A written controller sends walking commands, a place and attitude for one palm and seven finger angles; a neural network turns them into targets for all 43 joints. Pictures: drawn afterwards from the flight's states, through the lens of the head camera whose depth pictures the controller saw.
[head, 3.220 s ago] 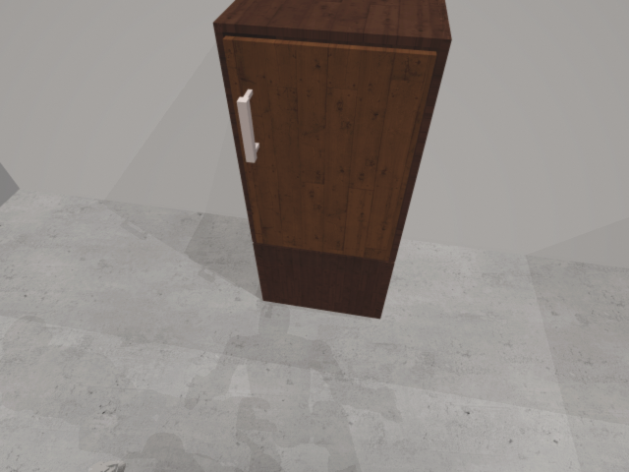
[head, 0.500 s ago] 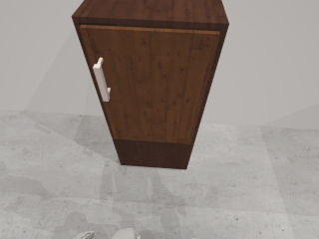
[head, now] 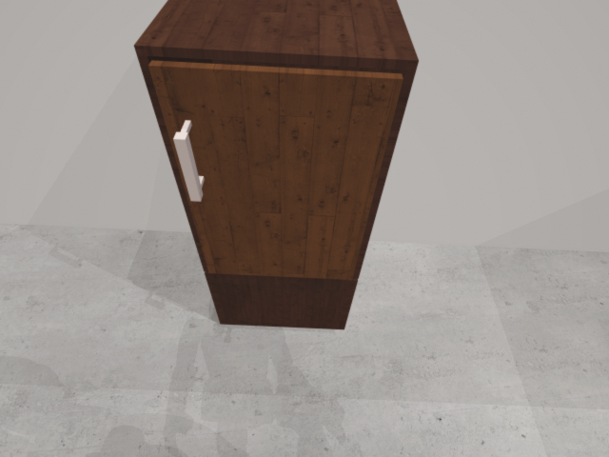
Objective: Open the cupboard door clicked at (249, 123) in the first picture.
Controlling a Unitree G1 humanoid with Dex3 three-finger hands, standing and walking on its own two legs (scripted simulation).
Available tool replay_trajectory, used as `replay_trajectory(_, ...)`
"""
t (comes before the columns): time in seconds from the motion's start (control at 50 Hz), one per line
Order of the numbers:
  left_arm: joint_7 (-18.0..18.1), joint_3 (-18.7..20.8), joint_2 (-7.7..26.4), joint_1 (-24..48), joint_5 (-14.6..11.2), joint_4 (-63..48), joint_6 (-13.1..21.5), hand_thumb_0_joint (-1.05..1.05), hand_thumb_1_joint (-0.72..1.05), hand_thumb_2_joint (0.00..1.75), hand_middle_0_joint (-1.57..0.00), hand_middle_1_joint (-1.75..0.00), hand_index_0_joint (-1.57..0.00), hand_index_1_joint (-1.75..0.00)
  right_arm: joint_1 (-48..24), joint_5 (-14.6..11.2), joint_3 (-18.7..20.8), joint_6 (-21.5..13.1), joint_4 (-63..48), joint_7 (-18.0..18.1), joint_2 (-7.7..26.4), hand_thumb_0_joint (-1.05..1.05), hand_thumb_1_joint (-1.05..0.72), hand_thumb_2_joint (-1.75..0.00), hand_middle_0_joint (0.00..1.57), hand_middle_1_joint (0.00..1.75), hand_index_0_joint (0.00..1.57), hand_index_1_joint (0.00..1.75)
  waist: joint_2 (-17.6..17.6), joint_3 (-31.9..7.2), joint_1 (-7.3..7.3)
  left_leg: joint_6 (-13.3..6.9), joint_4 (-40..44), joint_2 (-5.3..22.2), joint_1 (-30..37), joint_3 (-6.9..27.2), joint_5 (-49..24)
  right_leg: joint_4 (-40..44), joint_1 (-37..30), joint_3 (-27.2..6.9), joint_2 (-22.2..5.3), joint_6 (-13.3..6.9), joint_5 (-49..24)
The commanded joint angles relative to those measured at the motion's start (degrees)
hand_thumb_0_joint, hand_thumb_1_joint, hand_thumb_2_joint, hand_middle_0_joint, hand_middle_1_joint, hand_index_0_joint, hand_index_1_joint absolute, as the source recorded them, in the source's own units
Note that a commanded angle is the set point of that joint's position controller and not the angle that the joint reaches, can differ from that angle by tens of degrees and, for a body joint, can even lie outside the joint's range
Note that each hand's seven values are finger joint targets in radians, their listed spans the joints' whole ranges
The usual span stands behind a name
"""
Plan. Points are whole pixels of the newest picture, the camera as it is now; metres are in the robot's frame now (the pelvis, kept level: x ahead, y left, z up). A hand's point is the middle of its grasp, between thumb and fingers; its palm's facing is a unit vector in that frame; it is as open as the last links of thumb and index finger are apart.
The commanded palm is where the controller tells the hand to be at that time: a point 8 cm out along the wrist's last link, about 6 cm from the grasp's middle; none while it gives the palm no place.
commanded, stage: come to a stop and stand still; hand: left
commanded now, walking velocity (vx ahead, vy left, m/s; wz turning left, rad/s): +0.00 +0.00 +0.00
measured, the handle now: (192, 162) +0.60 +0.24 +0.02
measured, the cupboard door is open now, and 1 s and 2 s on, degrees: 0 0 0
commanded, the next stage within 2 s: look again from close up in 0.42 s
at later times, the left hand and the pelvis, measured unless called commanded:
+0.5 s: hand out of the picture -0.01 +0.12 -0.18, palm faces +0.06 -0.99 -0.15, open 7.4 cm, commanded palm none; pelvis +0.01 -0.03 +0.00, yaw +1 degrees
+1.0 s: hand out of the picture +0.04 +0.21 -0.18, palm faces +0.02 -0.97 -0.23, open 7.4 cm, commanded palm none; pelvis +0.02 +0.02 -0.01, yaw +0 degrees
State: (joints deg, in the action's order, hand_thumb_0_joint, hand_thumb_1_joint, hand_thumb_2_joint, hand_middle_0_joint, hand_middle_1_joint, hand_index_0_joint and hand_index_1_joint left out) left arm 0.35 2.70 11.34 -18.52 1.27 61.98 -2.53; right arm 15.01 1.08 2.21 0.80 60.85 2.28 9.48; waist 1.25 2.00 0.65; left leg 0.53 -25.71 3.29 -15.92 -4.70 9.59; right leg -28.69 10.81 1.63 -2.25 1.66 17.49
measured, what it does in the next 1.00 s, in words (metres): steps on the spot: right foot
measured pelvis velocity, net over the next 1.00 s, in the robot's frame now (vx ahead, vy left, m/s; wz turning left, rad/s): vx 0.02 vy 0.02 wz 0.00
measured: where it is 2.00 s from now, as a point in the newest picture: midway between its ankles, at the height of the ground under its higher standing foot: outside the picture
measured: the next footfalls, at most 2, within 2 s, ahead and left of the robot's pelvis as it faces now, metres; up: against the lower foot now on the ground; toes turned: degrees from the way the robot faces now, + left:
right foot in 0.02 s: +0.01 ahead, -0.13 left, +0.00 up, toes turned -2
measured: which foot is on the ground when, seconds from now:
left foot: down 0.00-1.00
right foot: up 0.00-0.00, down 0.02-1.00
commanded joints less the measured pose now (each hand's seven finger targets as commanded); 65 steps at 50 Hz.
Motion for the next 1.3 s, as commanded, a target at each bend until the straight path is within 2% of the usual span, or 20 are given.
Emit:
replay_trajectory(0.0, 1.25, -0.41, 6.39, -2.26, -0.45, -0.37, 2.60, 0.00, 0.90, 0.90, -0.20, -0.30, -0.20, -0.30, 2.03, -0.84, 0.13, -0.67, -0.98, -0.83, 2.32, 0.00, -0.90, -0.90, 0.20, 0.30, 0.20, 0.30, 2.91, -0.81, 0.44, 0.43, 0.07, 1.19, 0.28, 2.68, 7.42, 15.11, 1.21, -9.79, -11.35, -5.02, -1.43)
replay_trajectory(0.04, 1.36, -0.72, 5.22, -0.32, -0.49, 0.31, 3.19, 0.00, 0.90, 0.90, -0.20, -0.30, -0.20, -0.30, 1.15, -0.04, -0.21, 0.03, 0.05, -0.83, 2.42, 0.00, -0.90, -0.90, 0.20, 0.30, 0.20, 0.30, 11.61, 3.43, 0.03, 0.41, -1.39, 1.10, 2.32, 2.56, 5.45, 17.23, 7.78, -10.08, -9.30, -5.73, 1.37)
replay_trajectory(0.16, 1.67, -1.16, 2.70, -0.40, -0.94, 1.28, 2.77, 0.00, 0.90, 0.90, -0.20, -0.30, -0.20, -0.30, 5.80, -0.19, -0.64, -0.31, 4.38, -0.55, 2.54, 0.00, -0.90, -0.90, 0.20, 0.30, 0.20, 0.30, 1.27, 6.09, 0.39, 0.68, 2.29, 2.42, 4.21, 3.65, -0.17, 14.33, 7.36, -5.38, -3.99, -3.78, 4.09)
replay_trajectory(0.42, 1.74, -0.82, 0.39, -2.94, -0.93, 1.27, 2.94, 0.00, 0.90, 0.90, -0.20, -0.30, -0.20, -0.30, 7.30, -0.18, -0.63, -0.61, 4.67, 0.00, 0.94, 0.00, -0.90, -0.90, 0.20, 0.30, 0.20, 0.30, -0.82, 4.48, -0.13, 0.36, 2.09, 2.70, 4.71, 3.77, -2.49, 12.58, 5.36, -4.79, -3.17, -3.89, -0.78)
replay_trajectory(0.48, 1.80, -0.88, -0.07, -3.64, -0.81, 1.55, 3.13, 0.00, 0.90, 0.90, -0.20, -0.30, -0.20, -0.30, 6.87, -0.31, -0.55, -0.98, 4.52, 0.20, 1.32, 0.00, -0.90, -0.90, 0.20, 0.30, 0.20, 0.30, -1.43, 2.70, -0.19, 0.17, 2.09, 3.29, 5.91, 3.97, -5.47, 11.12, 3.52, -3.93, -2.98, -3.61, -6.58)
replay_trajectory(0.5, 3.97, -1.03, 2.38, -8.67, 0.07, 2.68, 5.00, 0.00, 0.90, 0.90, -0.20, -0.30, -0.20, -0.30, -1.82, -0.75, -0.71, -2.07, -0.52, -0.59, 2.69, 0.00, -0.90, -0.90, 0.20, 0.30, 0.20, 0.30, 3.32, 5.20, -3.84, 1.72, -12.79, 2.14, -2.76, 1.90, 0.47, 11.38, 2.83, -11.10, -8.20, -0.15, -38.99)
replay_trajectory(0.52, 3.56, -1.21, 4.20, -5.50, 0.26, -0.16, 5.91, 0.00, 0.90, 0.90, -0.20, -0.30, -0.20, -0.30, 2.05, -0.51, -0.83, -1.39, -2.61, -1.18, -0.38, 0.00, -0.90, -0.90, 0.20, 0.30, 0.20, 0.30, 2.69, 1.34, 0.78, 0.09, -14.51, 0.33, -4.14, 3.82, 11.00, 9.76, 0.70, -9.52, -10.70, -3.35, -34.58)
replay_trajectory(0.56, 3.24, -0.91, 3.79, -1.71, 0.42, -2.40, 6.08, 0.00, 0.90, 0.90, -0.20, -0.30, -0.20, -0.30, 5.53, -0.43, -0.89, -1.46, -2.67, -1.59, -0.59, 0.00, -0.90, -0.90, 0.20, 0.30, 0.20, 0.30, 2.90, -3.43, 1.88, -0.49, -10.79, -0.10, -0.70, 1.75, 9.19, 6.64, -1.13, -5.35, -8.01, -6.84, -26.23)
replay_trajectory(0.68, 2.74, -1.54, 1.07, -4.65, -0.12, -2.11, 3.91, 0.00, 0.90, 0.90, -0.20, -0.30, -0.20, -0.30, 4.99, -0.26, -1.11, -2.55, -2.65, -0.60, 4.60, 0.00, -0.90, -0.90, 0.20, 0.30, 0.20, 0.30, -8.97, 0.99, -0.70, -4.13, -1.23, 4.87, 0.78, 9.09, -11.62, 1.13, 1.66, -0.47, -0.68, -3.55, -2.69)
replay_trajectory(0.74, 2.38, -1.78, 1.32, -3.86, -0.07, -2.27, 3.50, 0.00, 0.90, 0.90, -0.20, -0.30, -0.20, -0.30, 3.66, -0.26, -1.08, -2.29, -3.51, -0.59, 5.36, 0.00, -0.90, -0.90, 0.20, 0.30, 0.20, 0.30, -2.88, 3.24, -0.69, -3.81, 0.22, 3.60, -0.71, 8.57, -3.68, 2.50, 2.59, -1.27, -1.33, -3.36, -2.86)
replay_trajectory(0.84, 2.01, -1.76, 2.88, -2.84, -0.10, -2.82, 3.28, 0.00, 0.90, 0.90, -0.20, -0.30, -0.20, -0.30, 2.38, -0.15, -1.16, -2.51, -3.67, -0.67, 6.67, 0.00, -0.90, -0.90, 0.20, 0.30, 0.20, 0.30, -3.52, 1.45, -0.95, -4.00, 2.54, 3.57, 1.19, 8.95, -3.31, 2.17, 1.89, -1.21, -1.74, -2.74, -3.70)
replay_trajectory(1.08, 1.85, -1.72, 5.36, -1.36, -0.09, -2.77, 3.38, 0.00, 0.90, 0.90, -0.20, -0.30, -0.20, -0.30, 0.71, -0.31, -1.27, -2.65, -2.89, -0.79, 7.54, 0.00, -0.90, -0.90, 0.20, 0.30, 0.20, 0.30, -0.57, -0.62, -0.98, -3.46, 1.50, 2.66, 4.28, 6.81, -7.87, 3.42, 0.69, -2.33, -3.47, -2.41, -9.28)
replay_trajectory(1.1, 4.04, -2.16, 4.93, -2.93, 0.38, -2.33, 4.06, 0.00, 0.90, 0.90, -0.20, -0.30, -0.20, -0.30, -1.33, -0.88, -0.99, -2.51, -5.87, -1.08, 9.53, 0.00, -0.90, -0.90, 0.20, 0.30, 0.20, 0.30, 1.01, 3.38, -1.28, -1.83, -7.55, 3.91, 1.90, 6.47, -18.40, 5.13, 4.28, -5.46, -4.67, -1.89, -19.24)
replay_trajectory(1.12, 4.45, 10.64, 21.89, 39.28, -9.68, -91.97, 15.90, 0.00, 0.88, 0.89, -0.20, -0.32, -0.20, -0.32, 1.32, -3.34, 1.71, -11.11, -23.30, 0.79, 16.18, 0.00, -0.90, -0.90, 0.20, 0.30, 0.20, 0.30, -8.77, -27.37, 4.92, -1.42, -2.35, -1.19, 19.50, 6.43, -25.46, -1.59, 2.66, 2.54, 0.64, -3.48, -25.56)
replay_trajectory(1.14, 6.04, 7.99, 16.49, 8.78, -5.53, -76.34, 13.11, 0.00, 0.85, 0.88, -0.20, -0.33, -0.20, -0.33, -3.22, -2.76, -0.74, -16.67, -20.84, 3.12, 10.83, 0.00, -0.90, -0.90, 0.20, 0.30, 0.20, 0.30, -16.83, -26.43, -1.19, -1.53, -0.05, 2.28, 26.64, 7.99, -31.67, -8.21, 7.09, 3.23, 2.16, -3.53, -10.75)
replay_trajectory(1.16, 7.15, 0.35, 2.22, -5.93, -8.26, -67.35, 5.95, 0.00, 0.83, 0.87, -0.21, -0.34, -0.21, -0.34, -4.44, -3.83, 0.18, -18.16, -19.71, 2.84, 8.14, 0.00, -0.90, -0.90, 0.20, 0.30, 0.20, 0.30, -13.62, -18.09, 1.06, 0.96, 1.75, 0.75, 16.86, 7.90, -25.35, -10.62, 12.22, 4.69, 2.52, -2.52, -0.47)
replay_trajectory(1.18, 5.99, -0.06, -1.74, -3.06, -9.76, -64.77, 5.81, 0.00, 0.81, 0.86, -0.21, -0.36, -0.21, -0.36, -2.07, -4.12, 0.96, -18.11, -18.94, 2.61, 8.45, 0.00, -0.90, -0.90, 0.20, 0.30, 0.20, 0.30, -7.26, -8.88, 1.86, 0.17, 0.01, 0.33, 9.86, 7.27, -18.49, -8.41, 13.88, 4.14, 1.93, -2.17, 0.27)
replay_trajectory(1.2, 4.87, 3.73, 2.49, 2.28, -10.10, -65.53, 8.76, 0.00, 0.78, 0.85, -0.21, -0.37, -0.21, -0.37, -3.87, -3.28, 1.83, -18.31, -21.85, 2.44, 10.38, 0.00, -0.90, -0.90, 0.20, 0.30, 0.20, 0.30, -5.43, -2.01, 2.38, -0.20, -3.12, -1.17, 2.10, 7.42, -6.74, -5.04, 16.06, 4.79, 1.99, -2.36, 0.30)
replay_trajectory(1.24, 0.70, 11.07, 5.38, -3.89, -11.09, -54.64, 16.38, 0.00, 0.74, 0.83, -0.21, -0.40, -0.21, -0.40, -4.12, -1.74, 2.53, -17.74, -23.87, 2.36, 11.29, 0.00, -0.90, -0.90, 0.20, 0.30, 0.20, 0.30, 6.04, -1.62, 1.42, -0.67, -10.16, -2.82, -8.30, 6.37, 1.64, -5.37, 20.91, 5.80, 2.51, -2.28, -0.27)
replay_trajectory(1.28, -6.80, 12.73, 2.81, -14.23, -12.35, -48.30, 24.84, 0.00, 0.69, 0.81, -0.22, -0.43, -0.22, -0.43, -5.07, -1.15, 3.53, -17.54, -27.04, 0.64, 10.64, 0.00, -0.90, -0.90, 0.20, 0.30, 0.20, 0.30, 8.27, -9.08, -2.92, 0.26, -16.88, -2.95, -12.92, 5.12, -3.41, -14.44, 23.10, 6.53, 3.40, -2.93, -4.64)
